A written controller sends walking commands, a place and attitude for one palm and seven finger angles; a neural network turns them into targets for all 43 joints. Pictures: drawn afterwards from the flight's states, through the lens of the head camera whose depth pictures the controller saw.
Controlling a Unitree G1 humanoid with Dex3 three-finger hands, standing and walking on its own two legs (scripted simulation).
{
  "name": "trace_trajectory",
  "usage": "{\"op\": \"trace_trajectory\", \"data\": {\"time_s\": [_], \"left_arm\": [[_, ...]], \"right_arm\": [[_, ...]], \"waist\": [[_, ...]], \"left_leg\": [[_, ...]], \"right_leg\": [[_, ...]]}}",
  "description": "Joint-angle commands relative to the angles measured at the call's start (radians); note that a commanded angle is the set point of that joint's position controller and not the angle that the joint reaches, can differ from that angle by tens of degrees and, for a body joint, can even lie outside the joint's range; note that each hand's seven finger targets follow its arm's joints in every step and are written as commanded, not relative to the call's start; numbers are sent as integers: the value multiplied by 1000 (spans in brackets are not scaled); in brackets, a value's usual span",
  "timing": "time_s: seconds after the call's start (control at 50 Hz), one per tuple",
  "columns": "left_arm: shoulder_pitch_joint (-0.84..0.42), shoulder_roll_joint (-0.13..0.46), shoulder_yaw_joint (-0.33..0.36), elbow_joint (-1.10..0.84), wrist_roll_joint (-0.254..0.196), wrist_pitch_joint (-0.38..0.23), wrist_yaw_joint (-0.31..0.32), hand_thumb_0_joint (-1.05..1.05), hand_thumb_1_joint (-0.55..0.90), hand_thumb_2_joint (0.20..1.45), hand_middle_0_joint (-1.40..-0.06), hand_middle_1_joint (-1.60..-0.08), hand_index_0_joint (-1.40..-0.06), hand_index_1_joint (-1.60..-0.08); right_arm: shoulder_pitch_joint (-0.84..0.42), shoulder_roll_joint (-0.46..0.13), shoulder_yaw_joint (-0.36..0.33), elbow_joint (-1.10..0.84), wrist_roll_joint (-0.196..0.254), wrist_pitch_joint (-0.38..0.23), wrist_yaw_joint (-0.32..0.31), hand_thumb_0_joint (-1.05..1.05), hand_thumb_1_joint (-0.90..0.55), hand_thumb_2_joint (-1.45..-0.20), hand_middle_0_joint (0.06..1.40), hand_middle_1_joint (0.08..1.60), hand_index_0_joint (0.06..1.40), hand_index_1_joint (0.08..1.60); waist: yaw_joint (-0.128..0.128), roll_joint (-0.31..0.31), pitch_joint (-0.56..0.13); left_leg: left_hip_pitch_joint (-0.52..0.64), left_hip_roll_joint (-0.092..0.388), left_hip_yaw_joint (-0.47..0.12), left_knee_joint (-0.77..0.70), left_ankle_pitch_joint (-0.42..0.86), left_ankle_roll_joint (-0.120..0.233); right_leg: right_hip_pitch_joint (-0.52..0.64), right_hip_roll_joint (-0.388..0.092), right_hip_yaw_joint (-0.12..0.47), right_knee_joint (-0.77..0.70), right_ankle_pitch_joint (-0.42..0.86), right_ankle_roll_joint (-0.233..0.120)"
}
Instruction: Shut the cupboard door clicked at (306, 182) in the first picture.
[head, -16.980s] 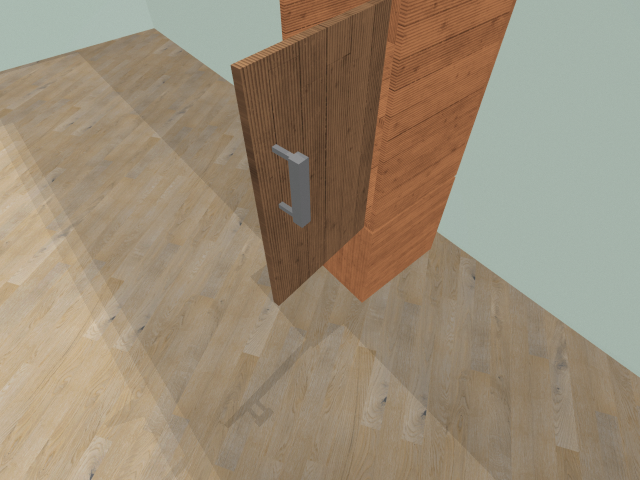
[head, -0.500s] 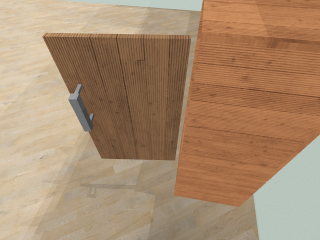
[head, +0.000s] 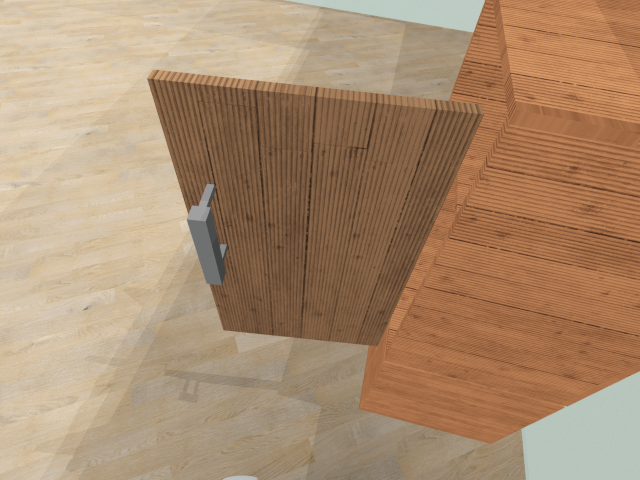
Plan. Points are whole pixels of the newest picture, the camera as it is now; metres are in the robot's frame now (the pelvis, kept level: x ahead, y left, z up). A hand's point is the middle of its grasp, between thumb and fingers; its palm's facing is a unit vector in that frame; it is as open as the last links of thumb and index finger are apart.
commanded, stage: come to a stop and stand still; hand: left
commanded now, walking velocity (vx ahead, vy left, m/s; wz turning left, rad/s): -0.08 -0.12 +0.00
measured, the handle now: (212, 236) +0.40 +0.19 +0.04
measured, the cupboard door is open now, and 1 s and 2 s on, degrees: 99 99 99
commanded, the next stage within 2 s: look again from close up in 1.42 s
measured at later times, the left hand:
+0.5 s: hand out of the picture +0.05 +0.18 -0.16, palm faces -0.04 -0.98 -0.22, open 7.4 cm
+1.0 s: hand out of the picture +0.03 +0.19 -0.17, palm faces -0.05 -0.98 -0.18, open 7.4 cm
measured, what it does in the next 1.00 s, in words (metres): steps on the spot: right foot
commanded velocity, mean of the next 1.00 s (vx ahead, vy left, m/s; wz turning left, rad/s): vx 0.00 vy -0.01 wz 0.00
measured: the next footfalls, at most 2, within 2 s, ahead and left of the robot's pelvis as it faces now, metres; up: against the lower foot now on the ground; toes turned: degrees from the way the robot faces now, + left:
right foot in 0.10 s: +0.00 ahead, -0.11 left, +0.00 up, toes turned -4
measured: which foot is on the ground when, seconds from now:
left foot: down 0.00-1.00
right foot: up 0.00-0.08, down 0.10-1.00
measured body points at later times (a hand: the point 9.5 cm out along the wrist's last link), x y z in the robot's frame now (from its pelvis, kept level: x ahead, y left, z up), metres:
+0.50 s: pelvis -0.02 +0.00 +0.01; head -0.02 +0.00 +0.46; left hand +0.05 +0.23 -0.14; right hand +0.00 -0.23 -0.15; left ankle -0.01 +0.10 -0.73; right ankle -0.02 -0.10 -0.73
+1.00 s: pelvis +0.02 +0.02 +0.01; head +0.04 +0.03 +0.46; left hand +0.03 +0.24 -0.16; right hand +0.01 -0.20 -0.15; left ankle -0.01 +0.10 -0.73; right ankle -0.02 -0.10 -0.73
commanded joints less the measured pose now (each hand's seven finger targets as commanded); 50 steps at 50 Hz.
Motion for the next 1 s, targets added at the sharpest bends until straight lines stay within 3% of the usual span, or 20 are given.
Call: {"op": "trace_trajectory", "data": {"time_s": [0.0, 0.04, 0.06, 0.08, 0.1, 0.12, 0.14, 0.16, 0.18, 0.2, 0.24, 0.26, 0.28, 0.3, 0.32, 0.34, 0.38, 0.46, 0.82, 0.98], "left_arm": [[95, 27, 11, -48, 6, -11, -8, 0, 900, 900, -200, -300, -200, -300], [131, 36, 15, -48, 10, -16, -6, 0, 900, 900, -200, -300, -200, -300], [134, 67, 19, -56, 17, -19, -3, 0, 900, 900, -200, -300, -200, -300], [113, 110, 23, -65, 21, -20, -1, 0, 900, 900, -200, -300, -200, -300], [79, 116, 19, -68, 18, -31, 0, 0, 900, 900, -200, -300, -200, -300], [54, 100, 16, -76, 19, -36, 4, 0, 900, 900, -200, -300, -200, -300], [73, 89, 7, -104, 36, -34, 44, 0, 900, 900, -200, -300, -200, -300], [55, 146, 16, -148, 21, -49, 43, 0, 900, 900, -200, -300, -200, -300], [53, 135, 21, -161, 22, -56, 41, 0, 900, 900, -200, -300, -200, -300], [62, 127, 18, -156, 21, -66, 42, 0, 900, 900, -200, -300, -200, -300], [40, 115, 5, -159, 18, -65, 41, 0, 900, 900, -200, -300, -200, -300], [18, 101, -5, -157, 12, -61, 39, 0, 900, 900, -200, -300, -200, -300], [17, 77, -12, -157, 6, -59, 36, 0, 900, 900, -200, -300, -200, -300], [20, 59, -18, -149, 1, -56, 29, 0, 900, 900, -200, -300, -200, -300], [26, 60, -18, -149, 3, -50, 27, 0, 900, 900, -200, -300, -200, -300], [29, 66, -20, -139, 4, -45, 24, 0, 900, 900, -200, -300, -200, -300], [42, 69, -24, -125, 5, -44, 18, 0, 900, 900, -200, -300, -200, -300], [40, 79, -28, -114, 2, -49, 12, 0, 900, 900, -200, -300, -200, -300], [74, 57, -50, 4, -4, -63, 19, 0, 900, 900, -200, -300, -200, -300], [80, 45, -51, 33, -2, -58, 24, 0, 900, 900, -200, -300, -200, -300]], "right_arm": [[78, -222, -56, -31, -1, 11, -15, 0, -900, -900, 200, 300, 200, 300], [57, -215, -57, -41, 6, 17, -13, 0, -900, -900, 200, 300, 200, 300], [51, -181, -52, -48, 12, 20, -10, 0, -900, -900, 200, 300, 200, 300], [48, -129, -43, -60, 17, 25, -3, 0, -900, -900, 200, 300, 200, 300], [42, -87, -32, -63, 16, 35, 2, 0, -900, -900, 200, 300, 200, 300], [23, -87, -31, -55, 11, 44, 4, 0, -900, -900, 200, 300, 200, 300], [6, -186, -51, -97, 10, 23, 9, 0, -900, -900, 200, 300, 200, 300], [14, -121, -38, -110, 11, 24, 24, 0, -900, -900, 200, 300, 200, 300], [28, -118, -34, -135, 17, 17, 25, 0, -900, -900, 200, 300, 200, 300], [14, -98, -19, -137, 16, 14, 28, 0, -900, -900, 200, 300, 200, 300], [70, -91, -12, -125, 20, 12, 23, 0, -900, -900, 200, 300, 200, 300], [111, -105, -12, -107, 20, 11, 22, 0, -900, -900, 200, 300, 200, 300], [125, -127, -11, -95, 16, 5, 21, 0, -900, -900, 200, 300, 200, 300], [121, -138, -4, -93, 10, -4, 21, 0, -900, -900, 200, 300, 200, 300], [102, -149, -1, -91, 7, -5, 20, 0, -900, -900, 200, 300, 200, 300], [90, -148, 5, -90, 6, -4, 20, 0, -900, -900, 200, 300, 200, 300], [90, -156, 9, -89, 5, -2, 21, 0, -900, -900, 200, 300, 200, 300], [129, -157, 14, -63, 2, -2, 24, 0, -900, -900, 200, 300, 200, 300], [183, -141, 37, 73, 18, -31, 7, 0, -900, -900, 200, 300, 200, 300], [174, -139, 36, 99, 18, -30, -1, 0, -900, -900, 200, 300, 200, 300]], "waist": [[-34, 211, -121], [-13, 161, -128], [-13, 57, -113], [-23, -85, -94], [-31, -183, -74], [-23, -175, -58], [-28, -10, -119], [-27, -27, -169], [-31, -44, -199], [-20, 40, -209], [-53, -72, -142], [-72, -78, -103], [-69, -22, -60], [-51, 89, -26], [-38, 145, 12], [-30, 171, 34], [-24, 112, 48], [-32, 60, 19], [-30, 53, -46], [-33, 55, -34]], "left_leg": [[147, 268, -191, -114, 555, 163], [84, 218, -157, -57, 413, 117], [25, 145, -108, -3, 236, 68], [-19, 49, -10, 62, 10, 15], [-20, -11, 3, 116, -175, -7], [-21, -5, -29, 193, -251, -4], [-41, -26, 28, 262, -220, -27], [-92, -14, -12, 312, -198, 2], [-116, -23, -13, 290, -228, 12], [-81, -26, -7, 222, -220, 13], [31, -33, -10, 59, -147, 17], [98, -20, -27, -37, -86, 23], [137, 19, -65, -81, -26, 37], [121, 68, -117, -119, 50, 58], [49, 84, -154, -137, 20, 72], [1, 82, -173, -173, -55, 76], [-37, 64, -167, -206, -193, 69], [2, 35, -129, -192, -198, 58], [137, 57, -103, -155, 146, 62], [180, 60, -99, -153, 234, 63]], "right_leg": [[13, 20, 8, -86, 62, -13], [112, 13, 24, -272, 247, -18], [133, -39, 101, -356, 394, -34], [111, -153, 196, -398, 498, -77], [45, -208, 236, -433, 527, -137], [5, -218, 245, -457, 497, -172], [124, -185, 348, -406, 846, -150], [205, -172, 277, -352, 834, -173], [264, -166, 247, -318, 889, -201], [298, -174, 230, -299, 944, -211], [182, -128, 173, -306, 766, -170], [104, -108, 157, -313, 596, -136], [36, -72, 149, -318, 445, -101], [11, -33, 126, -330, 322, -79], [30, -12, 106, -339, 238, -67], [56, -3, 103, -343, 192, -67], [77, -4, 117, -370, 141, -71], [63, -27, 154, -418, 64, -80], [153, -50, 125, -364, 425, -71], [155, -51, 115, -355, 466, -65]]}}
